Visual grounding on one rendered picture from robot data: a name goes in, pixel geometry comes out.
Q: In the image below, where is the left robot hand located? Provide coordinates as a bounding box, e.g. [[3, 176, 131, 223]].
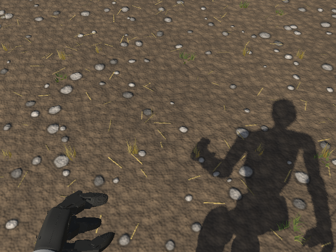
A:
[[34, 190, 115, 252]]

